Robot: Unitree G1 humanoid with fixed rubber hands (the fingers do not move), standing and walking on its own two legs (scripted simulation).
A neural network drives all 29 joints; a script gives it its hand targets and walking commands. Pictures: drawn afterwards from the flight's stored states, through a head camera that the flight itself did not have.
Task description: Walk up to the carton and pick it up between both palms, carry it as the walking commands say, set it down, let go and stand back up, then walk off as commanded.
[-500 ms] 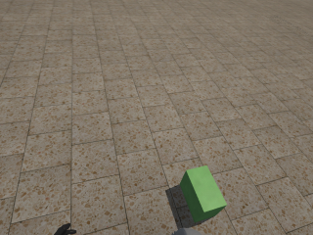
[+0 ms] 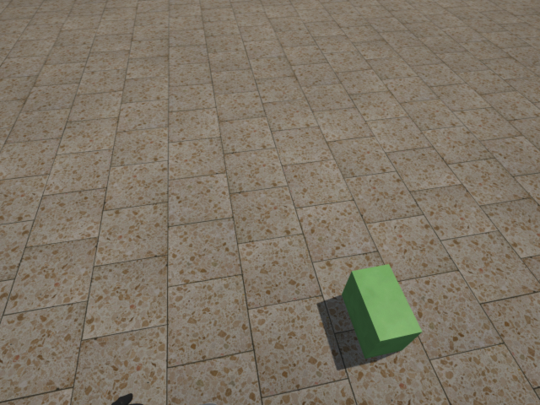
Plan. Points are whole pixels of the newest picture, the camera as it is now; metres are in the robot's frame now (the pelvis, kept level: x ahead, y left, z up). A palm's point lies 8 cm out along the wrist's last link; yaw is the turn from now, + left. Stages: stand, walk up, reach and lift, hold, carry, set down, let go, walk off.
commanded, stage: walk up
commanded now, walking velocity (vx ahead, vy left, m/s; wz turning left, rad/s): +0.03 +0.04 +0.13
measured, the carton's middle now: (377, 310) +0.51 -0.40 -0.67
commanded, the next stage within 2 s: none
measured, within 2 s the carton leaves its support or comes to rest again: neither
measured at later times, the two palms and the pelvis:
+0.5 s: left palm out of the picture +0.06 +0.28 -0.12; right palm out of the picture +0.05 -0.19 -0.14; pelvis -0.02 +0.03 -0.01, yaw +4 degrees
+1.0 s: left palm out of the picture +0.07 +0.23 -0.12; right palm out of the picture +0.04 -0.24 -0.14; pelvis -0.02 -0.01 -0.01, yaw +3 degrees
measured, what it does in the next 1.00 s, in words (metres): steps on the spot: left foot, then right foot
